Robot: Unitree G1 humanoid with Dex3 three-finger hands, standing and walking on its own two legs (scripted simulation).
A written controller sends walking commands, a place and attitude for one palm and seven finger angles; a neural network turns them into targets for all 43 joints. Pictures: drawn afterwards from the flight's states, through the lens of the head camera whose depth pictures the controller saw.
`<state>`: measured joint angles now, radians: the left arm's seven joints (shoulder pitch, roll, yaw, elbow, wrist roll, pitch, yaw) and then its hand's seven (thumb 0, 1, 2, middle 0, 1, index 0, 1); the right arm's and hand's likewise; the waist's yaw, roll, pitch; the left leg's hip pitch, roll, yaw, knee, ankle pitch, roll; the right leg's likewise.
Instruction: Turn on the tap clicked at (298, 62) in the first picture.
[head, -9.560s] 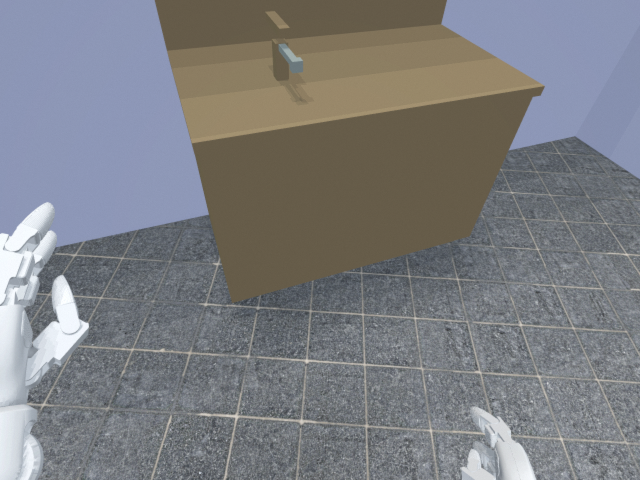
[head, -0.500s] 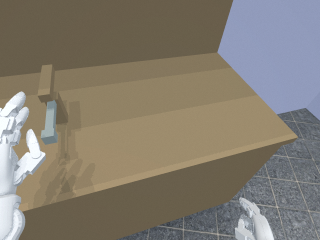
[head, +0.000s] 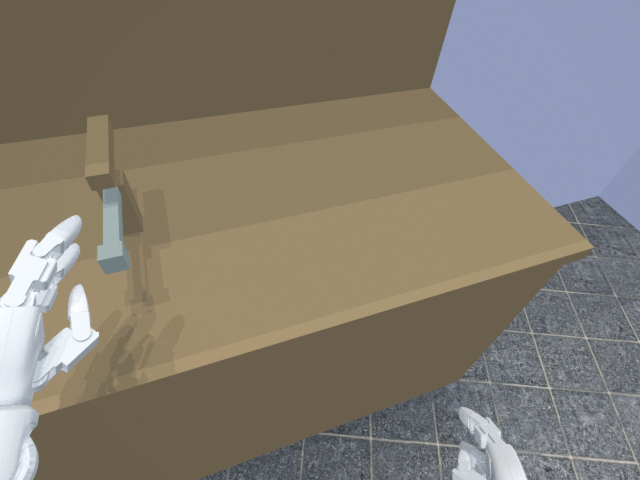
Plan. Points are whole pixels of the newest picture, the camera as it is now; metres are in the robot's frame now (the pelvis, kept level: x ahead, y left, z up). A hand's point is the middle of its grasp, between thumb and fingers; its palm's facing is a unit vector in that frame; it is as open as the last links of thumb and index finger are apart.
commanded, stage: come to a stop and stand still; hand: left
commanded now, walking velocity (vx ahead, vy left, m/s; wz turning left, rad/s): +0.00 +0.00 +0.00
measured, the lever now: (113, 257) +0.34 +0.29 +0.08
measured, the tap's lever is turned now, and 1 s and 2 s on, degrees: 0 0 0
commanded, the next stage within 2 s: look again from close up in 1.04 s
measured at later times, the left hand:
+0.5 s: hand (63, 290) +0.24 +0.27 +0.15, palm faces +0.37 -0.85 -0.37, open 7.4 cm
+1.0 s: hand (84, 296) +0.23 +0.24 +0.16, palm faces +0.38 -0.85 -0.37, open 7.4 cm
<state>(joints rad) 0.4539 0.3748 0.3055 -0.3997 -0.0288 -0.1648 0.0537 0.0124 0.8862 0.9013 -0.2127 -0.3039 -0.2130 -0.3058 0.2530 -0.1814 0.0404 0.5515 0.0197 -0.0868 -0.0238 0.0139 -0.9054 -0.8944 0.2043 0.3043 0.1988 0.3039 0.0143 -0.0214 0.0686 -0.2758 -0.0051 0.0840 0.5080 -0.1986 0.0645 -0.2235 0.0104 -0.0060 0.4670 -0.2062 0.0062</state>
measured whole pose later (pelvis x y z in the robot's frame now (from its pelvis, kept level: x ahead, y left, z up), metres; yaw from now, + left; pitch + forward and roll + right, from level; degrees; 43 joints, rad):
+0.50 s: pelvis +0.02 +0.02 +0.00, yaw +1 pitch -1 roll -1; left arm 0.37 0.37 0.33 -0.44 -0.01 -0.20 0.08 0.02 0.89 0.90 -0.21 -0.30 -0.21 -0.30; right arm 0.20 -0.17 0.06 0.55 0.00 -0.14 -0.01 0.01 -0.90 -0.89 0.21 0.30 0.20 0.30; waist 0.04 -0.04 0.08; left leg -0.24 -0.04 0.08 0.45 -0.20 0.09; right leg -0.18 -0.03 -0.01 0.41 -0.21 0.03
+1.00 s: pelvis +0.02 +0.00 +0.01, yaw +2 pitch -1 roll -2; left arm 0.42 0.37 0.33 -0.46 -0.04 -0.19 0.09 0.01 0.89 0.90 -0.21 -0.30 -0.21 -0.30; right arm 0.21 -0.21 0.03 0.56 0.01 -0.10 -0.03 0.01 -0.91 -0.89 0.20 0.30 0.20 0.30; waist 0.02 -0.01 0.04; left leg -0.24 -0.01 0.05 0.45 -0.20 0.05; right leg -0.16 0.01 -0.03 0.38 -0.20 0.00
